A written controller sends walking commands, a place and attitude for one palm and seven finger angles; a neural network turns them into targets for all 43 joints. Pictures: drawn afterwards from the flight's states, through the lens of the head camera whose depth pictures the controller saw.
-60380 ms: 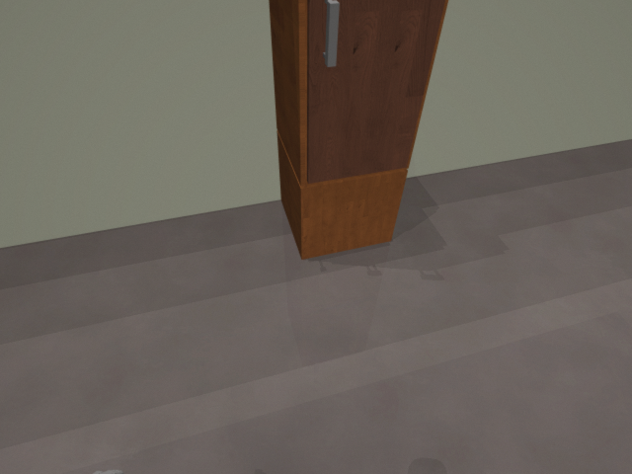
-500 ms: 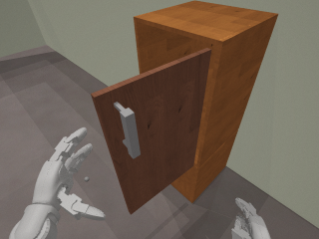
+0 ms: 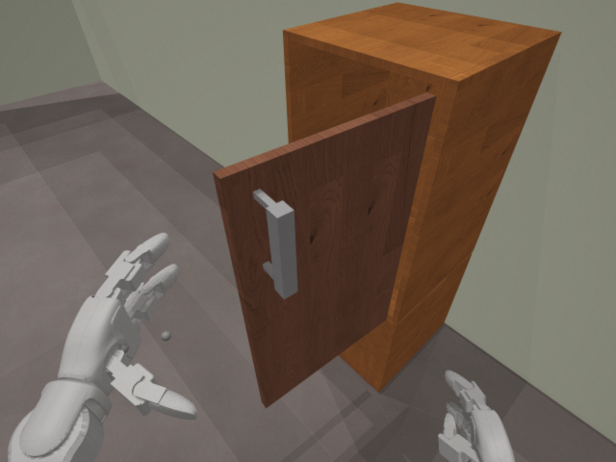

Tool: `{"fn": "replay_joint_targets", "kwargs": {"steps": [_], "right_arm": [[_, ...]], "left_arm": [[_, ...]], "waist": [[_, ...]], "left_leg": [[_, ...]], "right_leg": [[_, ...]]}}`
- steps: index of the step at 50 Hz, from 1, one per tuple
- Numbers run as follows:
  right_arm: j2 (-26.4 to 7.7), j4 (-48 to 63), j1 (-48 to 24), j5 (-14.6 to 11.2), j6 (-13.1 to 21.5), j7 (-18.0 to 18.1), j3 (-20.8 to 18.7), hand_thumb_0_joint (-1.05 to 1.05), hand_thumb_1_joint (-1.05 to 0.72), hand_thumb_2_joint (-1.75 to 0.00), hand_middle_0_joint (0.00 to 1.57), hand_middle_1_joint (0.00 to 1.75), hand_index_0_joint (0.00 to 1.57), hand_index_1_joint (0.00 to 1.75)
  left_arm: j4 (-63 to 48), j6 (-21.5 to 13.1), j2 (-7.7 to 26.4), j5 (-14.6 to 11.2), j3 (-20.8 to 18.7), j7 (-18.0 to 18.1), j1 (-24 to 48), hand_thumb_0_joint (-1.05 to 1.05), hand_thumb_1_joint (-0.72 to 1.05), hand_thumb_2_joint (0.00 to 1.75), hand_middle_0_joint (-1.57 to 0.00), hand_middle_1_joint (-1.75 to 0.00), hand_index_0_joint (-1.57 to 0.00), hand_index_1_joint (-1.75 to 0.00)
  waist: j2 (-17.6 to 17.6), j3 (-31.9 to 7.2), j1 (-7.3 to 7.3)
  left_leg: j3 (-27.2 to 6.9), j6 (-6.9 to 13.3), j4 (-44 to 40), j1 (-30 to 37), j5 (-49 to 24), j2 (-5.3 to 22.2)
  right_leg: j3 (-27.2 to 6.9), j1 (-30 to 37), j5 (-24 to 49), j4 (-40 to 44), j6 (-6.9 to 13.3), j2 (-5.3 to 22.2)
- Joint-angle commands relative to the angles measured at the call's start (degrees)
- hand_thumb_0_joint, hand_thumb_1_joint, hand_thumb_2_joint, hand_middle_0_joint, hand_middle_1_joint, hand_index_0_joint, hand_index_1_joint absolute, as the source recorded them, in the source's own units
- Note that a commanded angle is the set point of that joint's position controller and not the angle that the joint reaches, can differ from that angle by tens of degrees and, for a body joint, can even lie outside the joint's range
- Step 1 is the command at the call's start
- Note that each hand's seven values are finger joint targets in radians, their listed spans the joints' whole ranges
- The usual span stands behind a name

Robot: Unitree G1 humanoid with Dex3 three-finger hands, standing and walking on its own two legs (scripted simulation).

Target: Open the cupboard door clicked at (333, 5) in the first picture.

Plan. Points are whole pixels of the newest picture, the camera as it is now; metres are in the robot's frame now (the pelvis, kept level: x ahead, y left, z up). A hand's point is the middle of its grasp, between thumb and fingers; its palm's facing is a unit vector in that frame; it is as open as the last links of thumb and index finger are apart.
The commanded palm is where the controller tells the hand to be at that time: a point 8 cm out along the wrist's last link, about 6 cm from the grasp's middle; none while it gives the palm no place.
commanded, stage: draw the hand back to the body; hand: left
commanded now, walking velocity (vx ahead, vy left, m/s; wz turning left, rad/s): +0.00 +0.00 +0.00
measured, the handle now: (274, 244) +0.34 +0.09 +0.15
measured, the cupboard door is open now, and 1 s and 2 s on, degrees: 84 84 84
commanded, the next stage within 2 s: step back with the hand held close in 1.16 s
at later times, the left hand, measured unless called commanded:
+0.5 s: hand (116, 321) +0.20 +0.23 +0.15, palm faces +0.36 -0.87 -0.34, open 12.5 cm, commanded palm +0.16 +0.28 +0.17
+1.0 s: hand (101, 306) +0.22 +0.25 +0.16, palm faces +0.45 -0.81 -0.36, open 7.6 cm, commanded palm +0.17 +0.29 +0.18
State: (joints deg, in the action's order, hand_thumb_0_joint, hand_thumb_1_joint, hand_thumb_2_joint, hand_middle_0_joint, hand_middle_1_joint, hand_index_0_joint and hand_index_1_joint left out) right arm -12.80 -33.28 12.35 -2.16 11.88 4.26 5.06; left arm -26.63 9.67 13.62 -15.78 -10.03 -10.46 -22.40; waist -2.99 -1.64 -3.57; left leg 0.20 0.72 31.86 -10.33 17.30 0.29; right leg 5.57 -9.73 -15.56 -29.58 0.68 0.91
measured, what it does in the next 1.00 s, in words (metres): stands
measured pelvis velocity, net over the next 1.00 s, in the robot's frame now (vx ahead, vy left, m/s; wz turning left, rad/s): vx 0.02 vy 0.00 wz -0.02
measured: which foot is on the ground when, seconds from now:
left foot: down 0.00-1.00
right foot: down 0.00-1.00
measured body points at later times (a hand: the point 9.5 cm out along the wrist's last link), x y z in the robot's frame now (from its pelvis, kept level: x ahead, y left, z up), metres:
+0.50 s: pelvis +0.00 +0.01 +0.01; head -0.01 -0.01 +0.46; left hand +0.18 +0.28 +0.17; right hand +0.18 -0.21 -0.08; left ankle +0.00 +0.11 -0.73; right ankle +0.01 -0.11 -0.73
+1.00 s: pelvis +0.02 +0.00 +0.01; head +0.00 -0.02 +0.46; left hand +0.19 +0.30 +0.18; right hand +0.21 -0.23 -0.07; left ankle +0.00 +0.11 -0.73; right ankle +0.01 -0.11 -0.73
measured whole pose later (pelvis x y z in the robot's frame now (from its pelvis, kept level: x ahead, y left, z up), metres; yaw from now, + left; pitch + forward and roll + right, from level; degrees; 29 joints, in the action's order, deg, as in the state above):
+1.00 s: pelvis +0.02 +0.00 +0.01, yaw -1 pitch -5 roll -1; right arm -12.9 -37.0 9.9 0.5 5.2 4.4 0.9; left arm -20.1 -5.6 17.8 -3.2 -17.9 7.1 -24.9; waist -3.3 2.3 -4.3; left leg 1.2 0.4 22.9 -3.1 14.7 0.7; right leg 4.6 -3.2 -12.9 -21.1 0.9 0.0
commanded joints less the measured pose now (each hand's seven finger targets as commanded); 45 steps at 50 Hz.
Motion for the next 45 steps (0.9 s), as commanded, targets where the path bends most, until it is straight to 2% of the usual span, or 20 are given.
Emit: {"fn": "replay_joint_targets", "kwargs": {"steps": [1, 3, 4, 5, 6, 7, 10, 11, 13, 15, 16, 18, 19, 25, 26, 32, 34, 39, 42, 45], "right_arm": [[-6.1, 9.9, -9.1, -0.3, 3.7, 0.4, -2.8, 0.0, -0.9, -0.9, 0.2, 0.3, 0.2, 0.3], [-6.0, 10.0, -9.2, -0.5, 3.9, 0.6, -2.8, 0.0, -0.9, -0.9, 0.2, 0.3, 0.2, 0.3], [-6.2, 10.0, -9.2, -0.5, 4.0, 0.6, -2.7, 0.0, -0.9, -0.9, 0.2, 0.3, 0.2, 0.3], [-5.3, 10.2, -9.5, 1.3, 4.0, 0.8, -3.0, 0.0, -0.9, -0.9, 0.2, 0.3, 0.2, 0.3], [-5.0, 8.8, -8.5, 2.1, 4.1, 0.8, -2.9, 0.0, -0.9, -0.9, 0.2, 0.3, 0.2, 0.3], [-5.0, 8.6, -8.6, 2.3, 3.3, 0.6, -2.9, 0.0, -0.9, -0.9, 0.2, 0.3, 0.2, 0.3], [-5.2, 8.2, -8.2, 2.6, 1.9, 0.0, -3.6, 0.0, -0.9, -0.9, 0.2, 0.3, 0.2, 0.3], [-5.4, 7.7, -8.3, 2.7, 1.6, -0.1, -3.7, 0.0, -0.9, -0.9, 0.2, 0.3, 0.2, 0.3], [-5.2, 7.8, -8.6, 2.7, 0.9, 0.1, -4.0, 0.0, -0.9, -0.9, 0.2, 0.3, 0.2, 0.3], [-5.1, 7.4, -8.7, 2.8, 0.3, 0.4, -4.3, 0.0, -0.9, -0.9, 0.2, 0.3, 0.2, 0.3], [-5.2, 7.0, -8.9, 2.8, 0.0, 0.5, -4.3, 0.0, -0.9, -0.9, 0.2, 0.3, 0.2, 0.3], [-5.1, 6.8, -9.2, 2.8, -0.3, 0.5, -4.5, 0.0, -0.9, -0.9, 0.2, 0.3, 0.2, 0.3], [-5.2, 6.6, -9.1, 2.9, -0.4, 0.4, -4.5, 0.0, -0.9, -0.9, 0.2, 0.3, 0.2, 0.3], [-5.3, 6.0, -9.3, 2.8, -1.3, 0.5, -5.2, 0.0, -0.9, -0.9, 0.2, 0.3, 0.2, 0.3], [-5.5, 5.8, -9.4, 2.8, -1.4, 0.5, -5.2, 0.0, -0.9, -0.9, 0.2, 0.3, 0.2, 0.3], [-5.3, 5.6, -9.3, 2.6, -2.6, 0.5, -5.6, 0.0, -0.9, -0.9, 0.2, 0.3, 0.2, 0.3], [-5.4, 5.6, -9.2, 2.6, -2.7, 0.6, -5.9, 0.0, -0.9, -0.9, 0.2, 0.3, 0.2, 0.3], [-5.4, 5.2, -9.1, 2.5, -3.1, 0.7, -6.1, 0.0, -0.9, -0.9, 0.2, 0.3, 0.2, 0.3], [-5.5, 5.3, -9.2, 2.6, -3.1, 0.5, -6.1, 0.0, -0.9, -0.9, 0.2, 0.3, 0.2, 0.3], [-5.7, 5.2, -9.1, 2.6, -3.4, 0.6, -6.3, 0.0, -0.9, -0.9, 0.2, 0.3, 0.2, 0.3]], "left_arm": [[-12.6, -3.7, 7.6, -1.0, -6.0, -0.1, 8.3, 0.0, -0.43, 0.33, -0.15, -0.3, -0.15, -0.3], [-13.1, -4.0, 7.1, -1.2, -5.5, -0.5, 9.5, 0.0, -0.36, 0.36, -0.16, -0.3, -0.16, -0.3], [-13.7, -4.0, 7.4, -1.1, -5.5, -0.6, 9.9, 0.0, -0.32, 0.37, -0.16, -0.3, -0.16, -0.3], [-19.4, -9.8, 13.5, 8.4, -5.5, 7.8, 11.5, 0.0, -0.29, 0.39, -0.16, -0.3, -0.16, -0.3], [-14.6, -11.3, 10.6, 9.3, -5.0, 11.4, 5.6, 0.0, -0.26, 0.4, -0.16, -0.3, -0.16, -0.3], [-13.2, -12.2, 8.0, 10.3, -2.8, 13.0, 2.8, 0.0, -0.22, 0.42, -0.16, -0.3, -0.16, -0.3], [-14.2, -15.3, 8.1, 12.4, -2.3, 15.7, 2.9, 0.0, -0.12, 0.47, -0.16, -0.3, -0.16, -0.3], [-12.7, -15.8, 9.3, 12.8, -3.2, 16.4, 2.2, 0.0, -0.08, 0.48, -0.16, -0.3, -0.16, -0.3], [-12.6, -16.9, 9.0, 13.3, -3.1, 17.2, 3.2, 0.0, -0.01, 0.51, -0.17, -0.3, -0.17, -0.3], [-11.6, -17.6, 10.3, 13.6, -4.9, 18.0, 3.2, 0.0, 0.06, 0.54, -0.17, -0.3, -0.17, -0.3], [-10.7, -17.9, 11.1, 13.8, -5.8, 18.2, 3.1, 0.0, 0.09, 0.55, -0.17, -0.3, -0.17, -0.3], [-11.2, -18.6, 10.5, 14.0, -5.6, 18.4, 3.5, 0.0, 0.17, 0.58, -0.17, -0.3, -0.17, -0.3], [-11.6, -18.9, 11.0, 14.0, -6.3, 18.5, 3.5, 0.0, 0.2, 0.6, -0.18, -0.3, -0.18, -0.3], [-9.1, -19.5, 12.4, 13.6, -9.4, 18.7, 1.4, 0.0, 0.41, 0.69, -0.18, -0.3, -0.18, -0.3], [-8.0, -19.5, 12.9, 13.7, -10.0, 18.8, 1.2, 0.0, 0.44, 0.7, -0.18, -0.3, -0.18, -0.3], [-6.3, -19.6, 13.8, 13.0, -12.8, 18.6, 0.9, 0.0, 0.65, 0.8, -0.19, -0.3, -0.19, -0.3], [-7.1, -19.8, 14.8, 12.9, -13.8, 18.7, 1.9, 0.0, 0.73, 0.82, -0.19, -0.3, -0.19, -0.3], [-6.6, -19.7, 15.8, 12.7, -15.4, 18.8, 2.6, 0.0, 0.9, 0.9, -0.2, -0.3, -0.2, -0.3], [-5.4, -19.3, 14.3, 12.6, -13.7, 18.5, 2.7, 0.0, 0.9, 0.9, -0.2, -0.3, -0.2, -0.3], [-5.3, -19.3, 14.9, 12.5, -14.3, 18.5, 2.8, 0.0, 0.9, 0.9, -0.2, -0.3, -0.2, -0.3]], "waist": [[0.8, -1.9, -0.34], [0.5, -1.7, 0.04], [-0.9, -1.8, 0.0], [-1.7, 0.6, -0.52], [-0.5, 3.3, -0.3], [1.6, 3.9, -0.07], [-2.4, 0.6, 0.22], [-2.1, 1.4, -0.01], [-0.6, 1.4, 0.39], [0.7, 1.0, 0.21], [0.5, 1.4, 0.09], [-1.4, 0.9, 0.07], [-2.4, -0.2, -0.05], [0.9, 0.1, -0.42], [0.0, 0.6, -0.54], [0.2, 0.6, -0.71], [0.1, -0.8, -0.66], [-1.4, -1.2, -0.62], [0.0, 0.2, -0.28], [1.9, -0.9, -0.42]], "left_leg": [[-2.3, 0.2, -6.2, -0.8, -8.0, -0.5], [-2.6, 0.1, -6.7, -0.4, -6.8, -0.5], [-2.7, 0.1, -6.8, -0.4, -6.9, -0.7], [-3.0, 0.3, -8.2, -2.3, -5.8, -0.6], [-3.0, -0.1, -8.8, -2.9, -3.8, -0.3], [-3.0, 0.0, -9.6, -2.4, -4.2, 0.1], [-2.5, -0.1, -11.0, -0.1, -5.4, 0.5], [-2.4, -0.1, -11.3, -0.1, -4.9, 0.6], [-2.3, 0.1, -12.1, 0.7, -4.5, 0.7], [-1.9, 0.3, -12.1, 1.6, -5.4, 0.7], [-2.0, 0.3, -12.3, 1.5, -5.9, 0.7], [-2.1, 0.1, -12.8, 2.4, -7.2, 0.8], [-2.1, 0.0, -13.0, 2.7, -7.8, 0.7], [-1.5, 0.1, -12.6, 3.6, -12.1, 0.9], [-1.6, 0.0, -12.7, 3.3, -12.4, 0.8], [-0.7, 0.1, -12.4, 4.2, -14.6, 0.8], [-0.5, 0.2, -12.0, 5.0, -16.0, 0.7], [0.0, 0.2, -11.5, 6.2, -18.6, 0.7], [0.0, 0.4, -11.6, 6.0, -17.9, 0.6], [0.1, 0.7, -11.3, 6.6, -18.6, 0.6]], "right_leg": [[-1.0, -0.9, 5.1, 5.6, 0.4, -1.5], [-0.8, -1.5, 3.7, 5.9, 0.3, -1.5], [-0.9, -1.4, 3.9, 5.7, 0.4, -1.5], [-2.7, 0.0, 3.1, 7.5, 0.7, -1.2], [-2.7, -0.9, 0.9, 8.6, 1.0, -0.8], [-2.5, -0.5, 1.1, 8.7, 0.9, -0.7], [-2.8, 2.4, 2.6, 8.3, 1.0, -0.4], [-3.1, 2.7, 2.2, 8.9, 1.1, -0.4], [-3.1, 3.1, 1.6, 9.6, 0.9, -0.3], [-3.2, 3.6, 1.9, 10.4, 0.9, -0.3], [-3.3, 4.1, 2.1, 10.7, 1.1, -0.3], [-3.2, 4.7, 3.4, 10.4, 1.1, -0.3], [-3.2, 5.6, 4.1, 10.2, 1.2, -0.2], [-3.2, 6.6, 7.8, 10.6, 1.0, -0.4], [-3.3, 6.9, 8.0, 10.7, 1.1, -0.4], [-3.6, 7.0, 10.4, 11.0, 0.9, -0.2], [-3.6, 7.4, 12.0, 10.8, 0.8, -0.1], [-3.8, 7.4, 14.5, 10.9, 0.7, -0.1], [-3.7, 6.9, 14.2, 11.5, 0.5, 0.0], [-3.7, 7.2, 15.2, 11.4, 0.4, -0.1]]}}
